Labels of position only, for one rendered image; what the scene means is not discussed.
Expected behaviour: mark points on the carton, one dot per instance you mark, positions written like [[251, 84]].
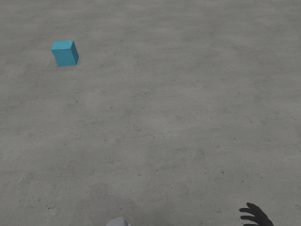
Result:
[[65, 53]]

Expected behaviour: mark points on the right robot hand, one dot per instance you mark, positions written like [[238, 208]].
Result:
[[260, 218]]

